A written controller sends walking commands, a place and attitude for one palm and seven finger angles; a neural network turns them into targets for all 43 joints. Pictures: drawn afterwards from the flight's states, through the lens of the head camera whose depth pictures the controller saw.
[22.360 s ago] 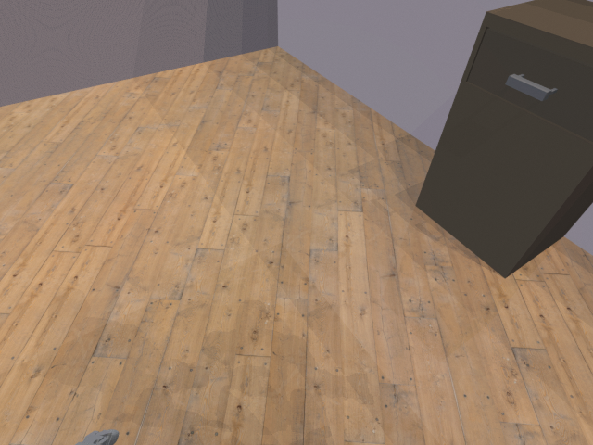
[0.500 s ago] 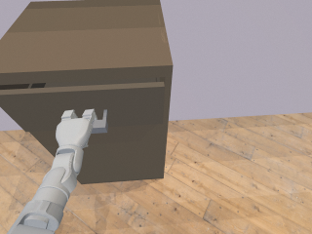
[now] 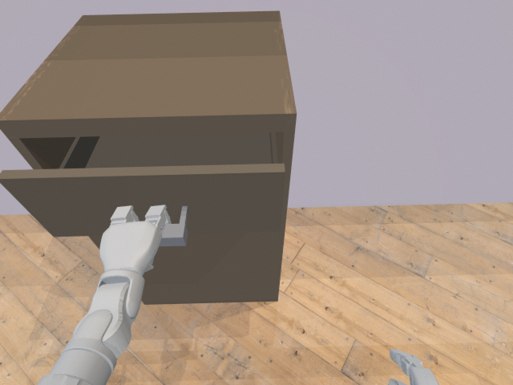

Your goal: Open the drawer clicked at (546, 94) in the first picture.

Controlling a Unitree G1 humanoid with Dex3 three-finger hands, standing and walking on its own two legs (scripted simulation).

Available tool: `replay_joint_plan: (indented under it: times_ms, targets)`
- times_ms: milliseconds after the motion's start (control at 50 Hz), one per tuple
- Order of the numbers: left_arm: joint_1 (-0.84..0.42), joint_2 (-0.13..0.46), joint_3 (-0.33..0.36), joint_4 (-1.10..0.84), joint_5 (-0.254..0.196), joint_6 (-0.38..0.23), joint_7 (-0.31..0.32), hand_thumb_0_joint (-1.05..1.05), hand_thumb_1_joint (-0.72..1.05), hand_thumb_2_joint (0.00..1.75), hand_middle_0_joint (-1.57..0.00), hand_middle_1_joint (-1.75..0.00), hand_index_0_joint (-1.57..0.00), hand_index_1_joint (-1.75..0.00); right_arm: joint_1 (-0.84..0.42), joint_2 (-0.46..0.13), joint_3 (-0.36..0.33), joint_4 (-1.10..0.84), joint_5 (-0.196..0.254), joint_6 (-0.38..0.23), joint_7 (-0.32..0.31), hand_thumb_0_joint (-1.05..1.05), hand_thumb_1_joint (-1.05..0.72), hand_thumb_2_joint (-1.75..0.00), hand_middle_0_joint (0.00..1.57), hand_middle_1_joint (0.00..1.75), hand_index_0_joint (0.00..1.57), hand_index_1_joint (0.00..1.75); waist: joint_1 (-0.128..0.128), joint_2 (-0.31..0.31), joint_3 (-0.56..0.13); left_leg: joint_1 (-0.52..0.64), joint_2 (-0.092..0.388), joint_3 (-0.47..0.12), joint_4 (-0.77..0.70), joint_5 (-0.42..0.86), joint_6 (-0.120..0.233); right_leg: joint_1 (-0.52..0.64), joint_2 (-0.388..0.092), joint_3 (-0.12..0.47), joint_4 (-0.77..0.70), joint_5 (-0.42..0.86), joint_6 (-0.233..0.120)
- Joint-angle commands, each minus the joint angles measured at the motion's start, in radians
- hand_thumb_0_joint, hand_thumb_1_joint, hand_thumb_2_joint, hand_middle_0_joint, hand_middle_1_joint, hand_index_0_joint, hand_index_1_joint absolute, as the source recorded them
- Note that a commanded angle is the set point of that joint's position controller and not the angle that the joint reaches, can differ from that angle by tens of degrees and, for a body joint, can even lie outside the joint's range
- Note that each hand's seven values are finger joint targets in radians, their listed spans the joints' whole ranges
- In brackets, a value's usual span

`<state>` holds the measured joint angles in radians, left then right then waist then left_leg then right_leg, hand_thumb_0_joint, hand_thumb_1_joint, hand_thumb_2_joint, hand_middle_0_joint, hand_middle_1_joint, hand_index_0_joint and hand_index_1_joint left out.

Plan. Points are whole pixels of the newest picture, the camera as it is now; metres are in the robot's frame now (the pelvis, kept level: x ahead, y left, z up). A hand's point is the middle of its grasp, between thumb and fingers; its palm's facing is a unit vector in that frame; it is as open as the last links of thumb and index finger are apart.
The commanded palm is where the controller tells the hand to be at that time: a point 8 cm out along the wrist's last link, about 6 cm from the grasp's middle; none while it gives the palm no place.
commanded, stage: pull the drawer open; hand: left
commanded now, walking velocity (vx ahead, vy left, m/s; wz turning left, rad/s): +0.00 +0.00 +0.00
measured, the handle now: (151, 223) +0.38 +0.22 +0.01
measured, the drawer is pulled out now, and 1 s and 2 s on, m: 0.10 0.22 0.30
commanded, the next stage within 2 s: open the thumb to release the handle in 1.84 s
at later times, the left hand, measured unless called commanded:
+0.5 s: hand (137, 293) +0.26 +0.21 -0.01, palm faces +0.01 -0.09 -1.00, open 6.1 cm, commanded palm +0.22 +0.21 +0.05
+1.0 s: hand (129, 332) +0.20 +0.21 -0.01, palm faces +0.00 -0.10 -0.99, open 6.1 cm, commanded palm +0.17 +0.21 +0.05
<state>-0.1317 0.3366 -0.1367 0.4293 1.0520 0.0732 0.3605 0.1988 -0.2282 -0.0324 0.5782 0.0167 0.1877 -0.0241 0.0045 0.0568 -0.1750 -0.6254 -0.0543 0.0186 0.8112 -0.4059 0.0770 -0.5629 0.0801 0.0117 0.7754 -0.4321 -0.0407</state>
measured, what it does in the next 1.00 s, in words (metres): stands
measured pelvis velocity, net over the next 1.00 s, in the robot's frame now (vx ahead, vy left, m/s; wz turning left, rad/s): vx -0.01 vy -0.02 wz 0.01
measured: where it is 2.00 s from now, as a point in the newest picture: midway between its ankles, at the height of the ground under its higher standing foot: outside the picture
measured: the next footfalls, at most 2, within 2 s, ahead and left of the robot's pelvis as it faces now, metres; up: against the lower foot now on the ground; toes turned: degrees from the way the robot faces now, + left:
none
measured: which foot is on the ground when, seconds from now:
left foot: down 0.00-1.00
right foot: down 0.00-1.00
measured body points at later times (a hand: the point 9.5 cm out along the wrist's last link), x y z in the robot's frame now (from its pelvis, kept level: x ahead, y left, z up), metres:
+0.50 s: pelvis -0.01 -0.01 +0.00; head +0.02 -0.03 +0.45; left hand +0.26 +0.21 +0.05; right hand +0.17 -0.25 -0.11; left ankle -0.01 +0.07 -0.70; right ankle -0.04 -0.10 -0.70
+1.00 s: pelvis -0.01 -0.02 -0.01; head +0.02 -0.04 +0.44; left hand +0.20 +0.21 +0.05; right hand +0.20 -0.24 -0.10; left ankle -0.01 +0.07 -0.70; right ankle -0.04 -0.10 -0.70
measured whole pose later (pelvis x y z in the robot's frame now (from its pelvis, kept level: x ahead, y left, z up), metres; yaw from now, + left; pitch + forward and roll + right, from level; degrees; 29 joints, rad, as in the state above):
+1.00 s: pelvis -0.01 -0.02 -0.01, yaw +1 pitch +10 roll +0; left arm 0.35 0.35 -0.12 0.02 1.05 0.04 0.41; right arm 0.13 -0.23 -0.01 0.54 -0.01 0.15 0.00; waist 0.06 0.06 -0.15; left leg -0.60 -0.05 0.01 0.85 -0.42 0.05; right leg -0.55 0.08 0.00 0.84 -0.47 -0.07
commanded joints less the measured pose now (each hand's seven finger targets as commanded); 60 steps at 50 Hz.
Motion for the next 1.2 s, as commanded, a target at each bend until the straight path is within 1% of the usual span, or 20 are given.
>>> replay_joint_plan:
  times_ms: [0,60,140,160,240,300,320,360,440,500,580,600,620,700,740,840,860,1040,1100,1180]
  targets:
    - [-0.072,0.156,0.123,-0.237,-0.024,0.002,0.045,0.0,0.9,0.9,-0.4,-1.35,-0.4,-1.35,-0.063,-0.128,-0.043,-0.141,-0.009,-0.048,-0.008,0.0,-0.9,-0.9,0.2,0.3,0.2,0.3,0.031,-0.045,-0.244,0.227,0.027,-0.052,-0.077,0.458,-0.034,0.107,-0.012,0.002,-0.077,0.433,-0.014]
    - [-0.061,0.165,0.131,-0.25,-0.021,0.003,0.052,0.0,0.9,0.9,-0.4,-1.35,-0.4,-1.35,-0.073,-0.13,-0.041,-0.137,-0.008,-0.052,-0.007,0.0,-0.9,-0.9,0.2,0.3,0.2,0.3,0.026,-0.036,-0.205,0.209,0.025,-0.051,-0.082,0.407,-0.033,0.087,-0.011,0.004,-0.082,0.398,-0.017]
    - [-0.034,0.198,0.161,-0.282,-0.011,0.005,0.066,0.0,0.9,0.9,-0.4,-1.35,-0.4,-1.35,-0.091,-0.131,-0.036,-0.138,-0.01,-0.055,-0.011,0.0,-0.9,-0.9,0.2,0.3,0.2,0.3,0.039,-0.039,-0.216,0.191,0.019,-0.048,-0.09,0.369,-0.035,0.108,-0.015,0.013,-0.08,0.384,-0.017]
    - [-0.029,0.165,0.131,-0.287,-0.014,0.007,0.067,0.0,0.9,0.9,-0.4,-1.35,-0.4,-1.35,-0.087,-0.129,-0.04,-0.138,-0.01,-0.057,-0.01,0.0,-0.9,-0.9,0.2,0.3,0.2,0.3,0.028,-0.028,-0.189,0.191,0.019,-0.046,-0.088,0.354,-0.033,0.089,-0.014,0.01,-0.084,0.371,-0.018]
    - [0.039,0.186,0.158,-0.341,-0.014,0.007,0.076,0.0,0.9,0.9,-0.4,-1.35,-0.4,-1.35,-0.105,-0.127,-0.038,-0.144,-0.012,-0.063,-0.007,0.0,-0.9,-0.9,0.2,0.3,0.2,0.3,0.05,-0.018,-0.232,0.217,0.02,-0.048,-0.086,0.383,-0.037,0.106,-0.014,0.013,-0.076,0.384,-0.02]
    - [0.09,0.158,0.139,-0.354,-0.026,0.011,0.078,0.0,0.9,0.9,-0.4,-1.35,-0.4,-1.35,-0.11,-0.125,-0.038,-0.145,-0.011,-0.07,-0.004,0.0,-0.9,-0.9,0.2,0.3,0.2,0.3,0.039,-0.047,-0.193,0.195,0.018,-0.049,-0.086,0.361,-0.036,0.102,-0.014,0.012,-0.08,0.385,-0.017]
    - [0.1,0.166,0.152,-0.368,-0.03,0.011,0.078,0.0,0.9,0.9,-0.4,-1.35,-0.4,-1.35,-0.117,-0.128,-0.037,-0.148,-0.01,-0.069,-0.003,0.0,-0.9,-0.9,0.2,0.3,0.2,0.3,0.047,-0.028,-0.194,0.198,0.018,-0.054,-0.09,0.369,-0.039,0.104,-0.012,0.015,-0.078,0.381,-0.022]
    - [0.092,0.131,0.114,-0.387,-0.023,0.013,0.082,0.0,0.9,0.9,-0.4,-1.35,-0.4,-1.35,-0.124,-0.124,-0.038,-0.151,-0.012,-0.073,0.0,0.0,-0.9,-0.9,0.2,0.3,0.2,0.3,0.033,-0.038,-0.17,0.208,0.022,-0.056,-0.085,0.351,-0.036,0.069,-0.012,0.008,-0.078,0.352,-0.018]
    - [0.158,0.155,0.14,-0.437,-0.019,0.008,0.088,0.0,0.9,0.9,-0.4,-1.35,-0.4,-1.35,-0.139,-0.122,-0.033,-0.16,-0.018,-0.077,0.004,0.0,-0.9,-0.9,0.2,0.3,0.2,0.3,0.054,-0.027,-0.214,0.228,0.022,-0.057,-0.08,0.377,-0.038,0.089,-0.014,0.014,-0.066,0.375,-0.02]
    - [0.219,0.106,0.096,-0.482,-0.019,0.006,0.088,0.0,0.9,0.9,-0.4,-1.35,-0.4,-1.35,-0.145,-0.117,-0.035,-0.168,-0.02,-0.081,0.013,0.0,-0.9,-0.9,0.2,0.3,0.2,0.3,0.047,-0.035,-0.199,0.234,0.024,-0.058,-0.071,0.395,-0.037,0.078,-0.016,0.01,-0.063,0.386,-0.018]
    - [0.251,0.132,0.119,-0.5,-0.015,0.006,0.091,0.0,0.9,0.9,-0.4,-1.35,-0.4,-1.35,-0.165,-0.117,-0.026,-0.174,-0.023,-0.08,0.016,0.0,-0.9,-0.9,0.2,0.3,0.2,0.3,0.049,-0.044,-0.162,0.215,0.02,-0.058,-0.069,0.353,-0.037,0.062,-0.016,0.015,-0.067,0.366,-0.017]
    - [0.253,0.112,0.096,-0.504,-0.014,0.007,0.09,0.0,0.9,0.9,-0.4,-1.35,-0.4,-1.35,-0.161,-0.115,-0.026,-0.176,-0.023,-0.08,0.016,0.0,-0.9,-0.9,0.2,0.3,0.2,0.3,0.039,-0.048,-0.146,0.209,0.018,-0.06,-0.069,0.335,-0.036,0.055,-0.016,0.011,-0.067,0.349,-0.017]
    - [0.254,0.133,0.121,-0.526,-0.014,0.004,0.093,0.0,0.9,0.9,-0.4,-1.35,-0.4,-1.35,-0.164,-0.118,-0.027,-0.178,-0.024,-0.08,0.015,0.0,-0.9,-0.9,0.2,0.3,0.2,0.3,0.049,-0.028,-0.167,0.216,0.019,-0.06,-0.069,0.353,-0.038,0.064,-0.015,0.018,-0.064,0.357,-0.022]
    - [0.311,0.098,0.083,-0.557,-0.01,0.001,0.098,0.0,0.9,0.9,-0.4,-1.35,-0.4,-1.35,-0.171,-0.108,-0.024,-0.187,-0.028,-0.082,0.02,0.0,-0.9,-0.9,0.2,0.3,0.2,0.3,0.046,-0.036,-0.156,0.227,0.018,-0.061,-0.057,0.347,-0.037,0.049,-0.018,0.015,-0.059,0.357,-0.017]
    - [0.306,0.132,0.116,-0.575,-0.009,-0.005,0.099,0.0,0.9,0.9,-0.4,-1.35,-0.4,-1.35,-0.183,-0.11,-0.019,-0.185,-0.031,-0.082,0.02,0.0,-0.9,-0.9,0.2,0.3,0.2,0.3,0.053,-0.031,-0.168,0.225,0.014,-0.058,-0.054,0.34,-0.037,0.057,-0.02,0.028,-0.057,0.369,-0.019]
    - [0.395,0.147,0.141,-0.58,-0.017,-0.017,0.098,0.0,0.9,0.9,-0.4,-1.35,-0.4,-1.35,-0.196,-0.107,-0.012,-0.194,-0.031,-0.084,0.017,0.0,-0.9,-0.9,0.2,0.3,0.2,0.3,0.065,-0.06,-0.147,0.189,0.007,-0.055,-0.05,0.307,-0.036,0.072,-0.023,0.042,-0.057,0.383,-0.014]
    - [0.395,0.132,0.124,-0.581,-0.021,-0.018,0.097,0.0,0.9,0.9,-0.4,-1.35,-0.4,-1.35,-0.192,-0.105,-0.013,-0.194,-0.03,-0.084,0.016,0.0,-0.9,-0.9,0.2,0.3,0.2,0.3,0.054,-0.062,-0.122,0.18,0.006,-0.054,-0.049,0.293,-0.033,0.065,-0.024,0.038,-0.06,0.38,-0.013]
    - [0.539,0.146,0.153,-0.656,-0.02,-0.041,0.103,0.0,0.9,0.9,-0.4,-1.35,-0.4,-1.35,-0.205,-0.103,-0.009,-0.21,-0.035,-0.086,0.033,0.0,-0.9,-0.9,0.2,0.3,0.2,0.3,0.081,-0.019,-0.162,0.191,0.005,-0.053,-0.026,0.326,-0.036,0.063,-0.025,0.049,-0.037,0.403,-0.018]
    - [0.596,0.146,0.158,-0.658,-0.027,-0.049,0.105,0.0,0.9,0.9,-0.4,-1.35,-0.4,-1.35,-0.202,-0.104,-0.009,-0.217,-0.035,-0.085,0.037,0.0,-0.9,-0.9,0.2,0.3,0.2,0.3,0.074,-0.048,-0.113,0.158,0.003,-0.053,-0.023,0.297,-0.034,0.051,-0.022,0.049,-0.036,0.389,-0.016]
    - [0.692,0.151,0.174,-0.703,-0.031,-0.065,0.114,0.0,0.9,0.9,-0.4,-1.35,-0.4,-1.35,-0.208,-0.104,-0.008,-0.23,-0.04,-0.085,0.047,0.0,-0.9,-0.9,0.2,0.3,0.2,0.3,0.093,-0.039,-0.14,0.156,0.002,-0.05,-0.009,0.309,-0.033,0.054,-0.026,0.052,-0.022,0.405,-0.016]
